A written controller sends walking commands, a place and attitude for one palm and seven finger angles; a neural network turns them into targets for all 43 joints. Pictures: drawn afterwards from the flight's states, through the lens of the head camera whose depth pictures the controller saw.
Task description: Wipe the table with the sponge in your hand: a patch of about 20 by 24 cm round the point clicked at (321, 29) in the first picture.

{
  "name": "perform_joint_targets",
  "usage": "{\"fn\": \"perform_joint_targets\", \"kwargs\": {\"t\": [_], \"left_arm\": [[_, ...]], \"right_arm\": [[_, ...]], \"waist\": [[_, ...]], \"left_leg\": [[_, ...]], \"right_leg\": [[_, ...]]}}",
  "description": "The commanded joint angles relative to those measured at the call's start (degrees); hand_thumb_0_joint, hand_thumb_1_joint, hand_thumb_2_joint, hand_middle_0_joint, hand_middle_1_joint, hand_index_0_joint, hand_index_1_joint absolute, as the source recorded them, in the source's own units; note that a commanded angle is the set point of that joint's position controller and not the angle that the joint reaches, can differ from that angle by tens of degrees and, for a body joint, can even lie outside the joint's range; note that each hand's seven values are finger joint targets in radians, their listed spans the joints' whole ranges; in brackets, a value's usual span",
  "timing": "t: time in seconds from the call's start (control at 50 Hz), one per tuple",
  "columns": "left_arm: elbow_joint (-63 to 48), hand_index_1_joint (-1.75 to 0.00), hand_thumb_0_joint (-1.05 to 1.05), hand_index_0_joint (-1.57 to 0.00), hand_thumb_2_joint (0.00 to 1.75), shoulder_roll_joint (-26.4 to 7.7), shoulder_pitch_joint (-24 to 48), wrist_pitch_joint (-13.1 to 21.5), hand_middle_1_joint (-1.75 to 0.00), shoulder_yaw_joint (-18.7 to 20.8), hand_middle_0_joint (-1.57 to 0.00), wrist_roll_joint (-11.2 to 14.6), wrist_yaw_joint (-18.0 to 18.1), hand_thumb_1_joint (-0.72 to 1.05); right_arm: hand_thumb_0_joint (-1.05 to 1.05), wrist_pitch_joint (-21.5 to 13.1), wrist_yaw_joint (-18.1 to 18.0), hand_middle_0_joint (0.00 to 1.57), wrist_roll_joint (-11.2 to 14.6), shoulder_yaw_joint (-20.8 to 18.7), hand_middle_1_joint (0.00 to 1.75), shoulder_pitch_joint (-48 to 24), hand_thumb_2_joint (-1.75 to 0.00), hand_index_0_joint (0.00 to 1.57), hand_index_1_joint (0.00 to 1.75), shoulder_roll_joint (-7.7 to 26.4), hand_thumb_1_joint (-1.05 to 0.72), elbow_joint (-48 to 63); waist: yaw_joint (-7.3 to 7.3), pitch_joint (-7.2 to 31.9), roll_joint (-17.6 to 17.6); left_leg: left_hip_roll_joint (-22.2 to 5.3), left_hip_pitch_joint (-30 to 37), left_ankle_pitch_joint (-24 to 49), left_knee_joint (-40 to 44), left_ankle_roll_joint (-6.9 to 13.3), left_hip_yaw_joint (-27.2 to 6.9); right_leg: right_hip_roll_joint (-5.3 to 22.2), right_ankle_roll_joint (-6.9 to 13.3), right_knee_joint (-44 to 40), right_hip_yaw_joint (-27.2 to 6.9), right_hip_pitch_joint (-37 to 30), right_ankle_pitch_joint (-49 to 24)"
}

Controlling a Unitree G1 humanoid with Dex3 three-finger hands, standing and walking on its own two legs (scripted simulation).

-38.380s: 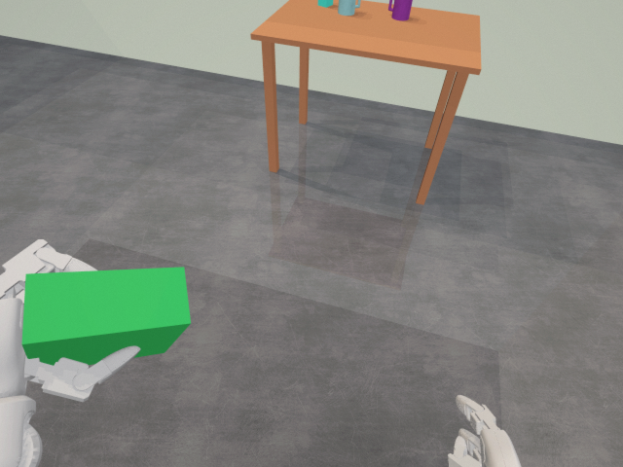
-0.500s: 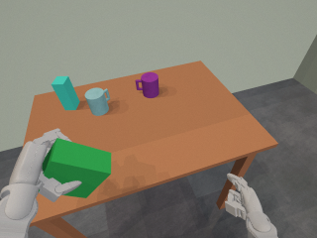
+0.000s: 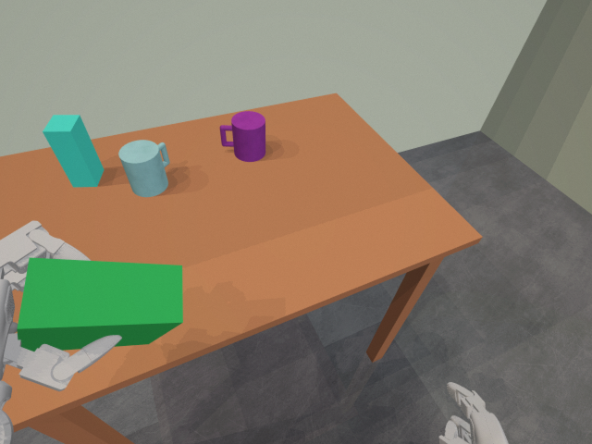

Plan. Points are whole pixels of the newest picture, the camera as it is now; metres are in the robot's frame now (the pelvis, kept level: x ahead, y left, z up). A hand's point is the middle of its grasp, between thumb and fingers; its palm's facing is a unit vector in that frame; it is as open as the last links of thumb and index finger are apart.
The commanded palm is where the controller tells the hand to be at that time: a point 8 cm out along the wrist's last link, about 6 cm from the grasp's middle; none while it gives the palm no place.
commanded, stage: step back with the hand held close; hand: left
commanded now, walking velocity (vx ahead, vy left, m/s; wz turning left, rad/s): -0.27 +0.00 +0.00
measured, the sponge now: (123, 309) +0.23 +0.20 +0.14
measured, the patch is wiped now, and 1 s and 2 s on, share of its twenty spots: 1.00 1.00 1.00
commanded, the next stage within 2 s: stop stepping back and stand still in 0.92 s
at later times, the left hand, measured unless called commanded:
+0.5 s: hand (8, 337) +0.18 +0.26 +0.17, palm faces +0.39 -0.84 -0.37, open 9.8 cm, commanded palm +0.13 +0.29 +0.19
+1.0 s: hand out of the picture +0.07 +0.24 +0.16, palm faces +0.28 -0.90 -0.34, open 9.8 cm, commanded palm +0.01 +0.28 +0.19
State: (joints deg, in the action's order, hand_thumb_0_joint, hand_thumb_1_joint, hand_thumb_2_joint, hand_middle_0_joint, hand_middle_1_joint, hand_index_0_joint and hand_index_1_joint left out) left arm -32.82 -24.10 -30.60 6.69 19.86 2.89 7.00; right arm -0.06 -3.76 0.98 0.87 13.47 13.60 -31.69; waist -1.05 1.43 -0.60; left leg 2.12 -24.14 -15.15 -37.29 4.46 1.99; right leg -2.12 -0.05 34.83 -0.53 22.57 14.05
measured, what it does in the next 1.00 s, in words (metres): walks backwards: right foot, then left foot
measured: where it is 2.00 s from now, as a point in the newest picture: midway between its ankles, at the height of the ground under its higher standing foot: outside the picture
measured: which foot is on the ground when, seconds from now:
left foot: down 0.00-0.72, up 0.74-0.86, down 0.88-1.00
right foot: down 0.00-0.34, up 0.36-0.64, down 0.66-0.88, up 0.90-1.00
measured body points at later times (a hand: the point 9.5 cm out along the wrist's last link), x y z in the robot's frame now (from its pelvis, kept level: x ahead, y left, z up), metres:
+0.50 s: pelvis -0.04 +0.01 +0.00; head -0.02 +0.05 +0.45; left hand +0.15 +0.31 +0.19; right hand +0.13 -0.22 -0.06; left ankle +0.05 +0.07 -0.72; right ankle -0.07 -0.13 -0.69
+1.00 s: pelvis -0.17 +0.01 +0.00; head -0.15 +0.06 +0.45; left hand +0.05 +0.29 +0.18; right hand -0.02 -0.25 -0.05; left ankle -0.08 +0.10 -0.72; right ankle -0.15 -0.13 -0.69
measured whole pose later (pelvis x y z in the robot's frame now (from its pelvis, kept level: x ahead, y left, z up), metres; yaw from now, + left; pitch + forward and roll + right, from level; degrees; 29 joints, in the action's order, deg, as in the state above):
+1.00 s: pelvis -0.17 +0.01 +0.00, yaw -5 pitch +1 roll -1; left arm -31.5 -23.6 -26.8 7.9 21.2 3.0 7.7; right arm -5.4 -2.1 0.3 0.0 10.5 11.2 -33.9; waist -1.1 -0.7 -5.1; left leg -0.6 -24.6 -10.0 -34.0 2.6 2.5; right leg -2.4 -1.3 48.2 -3.7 26.8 26.3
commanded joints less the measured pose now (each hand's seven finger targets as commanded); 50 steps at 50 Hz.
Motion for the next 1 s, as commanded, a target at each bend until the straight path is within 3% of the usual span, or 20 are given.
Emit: {"fn": "perform_joint_targets", "kwargs": {"t": [0.0, 0.06, 0.14, 0.2, 0.24, 0.28, 0.34, 0.4, 0.46, 0.54, 0.6, 0.64, 0.7, 0.74, 0.78, 0.82, 0.84, 0.86, 0.92, 0.98], "left_arm": [[-10.67, -1.6, 0.0, -1.2, 1.3, -8.19, 7.15, 4.28, -1.6, 7.37, -1.2, -0.3, 1.2, 0.1], [-8.7, -1.6, 0.0, -1.2, 1.3, -6.0, 10.14, 4.17, -1.6, 5.11, -1.2, -0.68, 0.85, 0.1], [-10.12, -1.6, 0.0, -1.2, 1.3, -6.01, 11.74, 4.24, -1.6, 3.11, -1.2, -0.08, 1.16, 0.1], [-13.83, -1.6, 0.0, -1.2, 1.3, -9.21, 10.57, 5.09, -1.6, 5.53, -1.2, 0.09, 2.1, 0.1], [-15.15, -1.6, 0.0, -1.2, 1.3, -8.64, 7.6, 5.68, -1.6, 6.01, -1.2, 0.17, 2.44, 0.1], [-15.24, -1.6, 0.0, -1.2, 1.3, -8.67, 5.33, 5.98, -1.6, 7.36, -1.2, 0.28, 2.49, 0.1], [-15.5, -1.6, 0.0, -1.2, 1.3, -8.23, 6.57, 6.08, -1.6, 8.97, -1.2, -1.64, 2.18, 0.1], [-14.23, -1.6, 0.0, -1.2, 1.3, -7.19, 8.37, 5.42, -1.6, 7.28, -1.2, -0.74, 2.15, 0.1], [-12.68, -1.6, 0.0, -1.2, 1.3, -3.42, 8.35, 4.57, -1.6, 2.57, -1.2, -0.29, 2.05, 0.1], [-13.72, -1.6, 0.0, -1.2, 1.3, -4.05, 10.28, 4.76, -1.6, 1.69, -1.2, -0.76, 1.52, 0.1], [-14.2, -1.6, 0.0, -1.2, 1.3, -8.48, 6.26, 6.07, -1.6, 6.63, -1.2, -0.69, 1.11, 0.1], [-14.34, -1.6, 0.0, -1.2, 1.3, -7.94, 5.39, 7.22, -1.6, 6.97, -1.2, 0.04, 0.67, 0.1], [-12.83, -1.6, 0.0, -1.2, 1.3, -10.5, 1.67, 7.38, -1.6, 8.41, -1.2, 1.37, 0.96, 0.1], [-13.18, -1.6, 0.0, -1.2, 1.3, -8.84, 4.11, 6.64, -1.6, 6.88, -1.2, 0.83, 0.91, 0.1], [-9.57, -1.6, 0.0, -1.2, 1.3, -8.72, 6.63, 6.68, -1.6, 6.79, -1.2, 0.46, 1.04, 0.1], [-9.6, -1.6, 0.0, -1.2, 1.3, -8.45, 7.95, 6.87, -1.6, 6.43, -1.2, 0.71, 0.82, 0.1], [-10.6, -1.6, 0.0, -1.2, 1.3, -8.39, 7.27, 7.11, -1.6, 6.62, -1.2, 1.03, 1.01, 0.1], [-10.71, -1.6, 0.0, -1.2, 1.3, -7.65, 7.47, 7.45, -1.6, 5.97, -1.2, 1.34, 1.01, 0.1], [-17.83, -1.6, 0.0, -1.2, 1.3, -6.75, 5.34, 6.95, -1.6, 4.72, -1.2, 0.76, 0.84, 0.1], [-18.68, -1.6, 0.0, -1.2, 1.3, -6.0, 5.48, 4.78, -1.6, 3.65, -1.2, 0.58, 1.67, 0.1]], "right_arm": [[0.0, -4.22, -0.89, 0.2, -0.28, -3.32, 0.3, -7.64, -0.9, 0.2, 0.3, 8.93, -0.9, 9.29], [0.0, -4.41, -0.87, 0.2, -0.11, -3.09, 0.3, -6.96, -0.9, 0.2, 0.3, 8.41, -0.9, 9.08], [0.0, -3.8, -0.54, 0.2, -0.1, -2.78, 0.3, -6.83, -0.9, 0.2, 0.3, 7.34, -0.9, 8.69], [0.0, -3.41, -0.22, 0.2, -0.62, -3.06, 0.3, -6.96, -0.9, 0.2, 0.3, 6.95, -0.9, 8.03], [0.0, -2.97, -0.02, 0.2, -0.48, -2.98, 0.3, -7.26, -0.9, 0.2, 0.3, 6.28, -0.9, 8.49], [0.0, -2.71, 0.0, 0.2, -0.16, -3.34, 0.3, -7.99, -0.9, 0.2, 0.3, 6.7, -0.9, 8.97], [0.0, -4.32, -0.15, 0.2, -1.68, -3.65, 0.3, -8.69, -0.9, 0.2, 0.3, 7.54, -0.9, 9.14], [0.0, -5.91, 0.28, 0.2, -1.15, -3.93, 0.3, -6.31, -0.9, 0.2, 0.3, 6.3, -0.9, 7.27], [0.0, -7.02, 0.63, 0.2, -1.01, -2.92, 0.3, -6.2, -0.9, 0.2, 0.3, 5.89, -0.9, 5.35], [0.0, -7.56, 0.85, 0.2, -1.25, -2.92, 0.3, -6.79, -0.9, 0.2, 0.3, 6.52, -0.9, 4.43], [0.0, -6.99, 1.14, 0.2, -1.21, -3.5, 0.3, -6.76, -0.9, 0.2, 0.3, 7.16, -0.9, 4.63], [0.0, -6.4, 1.27, 0.2, -0.86, -3.07, 0.3, -7.85, -0.9, 0.2, 0.3, 6.38, -0.9, 5.54], [0.0, -5.63, 0.36, 0.2, 0.86, -4.63, 0.3, -5.85, -0.9, 0.2, 0.3, 5.58, -0.9, 5.91], [0.0, -4.61, 0.52, 0.2, 0.28, -2.74, 0.3, -8.69, -0.9, 0.2, 0.3, 2.98, -0.9, 7.95], [0.0, -4.01, 0.06, 0.2, 0.05, -2.01, 0.3, -8.88, -0.9, 0.2, 0.3, 3.22, -0.9, 7.2], [0.0, -4.38, -0.87, 0.2, 0.31, -2.69, 0.3, -8.48, -0.9, 0.2, 0.3, 5.93, -0.9, 7.59], [0.0, -5.07, -0.88, 0.2, 0.31, -3.45, 0.3, -8.32, -0.9, 0.2, 0.3, 7.22, -0.9, 8.19], [0.0, -6.12, -0.25, 0.2, 0.71, -4.3, 0.3, -6.84, -0.9, 0.2, 0.3, 7.08, -0.9, 7.35], [0.0, -8.68, 1.24, 0.2, -1.01, -4.06, 0.3, -3.9, -0.9, 0.2, 0.3, 6.33, -0.9, 5.37], [0.0, -9.78, 1.76, 0.2, -0.09, -4.06, 0.3, -5.44, -0.9, 0.2, 0.3, 6.79, -0.9, 5.26]], "waist": [[1.42, 4.77, 8.83], [1.17, 3.1, 4.76], [0.19, 3.2, -3.54], [-0.39, 6.16, -0.78], [-0.13, 8.55, 1.44], [0.34, 8.18, 3.83], [0.82, 6.8, 16.52], [1.24, 8.39, 7.43], [1.38, 8.74, 9.64], [1.7, 11.55, 12.38], [2.22, 14.62, 11.45], [2.24, 13.24, 8.15], [0.54, 12.19, -13.38], [0.01, 7.15, -8.38], [-0.55, 4.05, -6.04], [-0.3, 4.97, 0.76], [0.94, 7.39, 11.14], [1.31, 9.92, 14.11], [1.31, 14.69, 15.88], [1.55, 9.23, 13.85]], "left_leg": [[-13.01, -9.63, -21.08, 18.4, 2.12, -17.5], [-12.68, -11.38, -22.49, 15.66, 2.3, -15.97], [-7.13, -3.62, -17.65, 3.83, -0.78, -11.11], [-6.16, 0.81, -9.68, -0.9, -2.24, -10.16], [-8.07, 0.77, -4.46, 3.08, -1.73, -11.72], [-10.57, -1.31, -10.88, 9.02, -0.71, -13.67], [-20.02, -12.26, -21.56, 26.04, 3.87, -24.01], [-19.39, 4.48, -2.38, 20.35, 2.97, -18.78], [-18.36, 14.07, 10.24, 18.5, 1.48, -15.81], [-17.34, 15.58, 14.38, 17.78, -0.41, -13.84], [-15.5, 14.04, 11.27, 15.38, -1.46, -12.17], [-13.69, 11.03, 8.25, 10.02, -2.02, -10.04], [-2.09, 13.22, -7.59, -18.15, -6.8, -1.98], [-3.45, -0.75, -10.8, -20.35, -5.87, -4.8], [-4.54, -1.36, -8.18, -10.0, -5.22, -4.79], [-8.41, 4.37, 12.93, 10.16, -2.83, -8.98], [-15.76, 10.13, 26.35, 14.12, 0.43, -17.75], [-19.91, 13.88, 28.24, 16.78, 2.16, -19.99], [-18.93, 20.25, 38.27, 13.62, 2.73, -18.46], [-17.82, 7.61, 17.05, 18.74, 1.98, -15.57]], "right_leg": [[1.84, 0.39, 3.37, -2.88, -10.24, 1.18], [2.74, 0.55, 1.84, -3.94, -9.83, 0.12], [10.58, 4.71, -9.37, -13.76, 0.63, 0.46], [14.87, 7.29, -10.1, -16.66, 1.86, -9.25], [12.38, 5.63, -5.42, -12.23, -1.06, -13.78], [7.74, 3.45, -2.36, -8.01, -1.49, -4.69], [-1.15, -0.98, 19.62, -1.61, -8.56, 8.2], [-0.14, -0.88, 18.86, -1.6, 1.75, 13.99], [0.49, -0.53, 6.22, -1.85, 3.57, 12.59], [0.05, -0.21, -4.54, -1.54, -3.38, 6.51], [0.6, 0.71, -10.66, -0.99, -8.78, 0.99], [3.93, 2.15, -15.17, -2.14, -8.69, -5.03], [18.82, 10.74, -18.01, -10.42, 5.11, -16.29], [21.0, 10.92, -12.87, -10.7, -0.99, -36.5], [18.93, 7.63, -8.77, -7.98, -2.41, -39.5], [10.86, 2.23, 1.11, -2.7, -1.86, -28.99], [3.54, -0.62, 7.55, -0.51, 3.02, -5.78], [0.56, -0.2, 13.75, -2.92, 5.9, 13.8], [0.71, -0.72, 17.92, -5.05, 8.46, 15.84], [0.63, -0.69, 13.52, -3.13, 0.15, 9.4]]}}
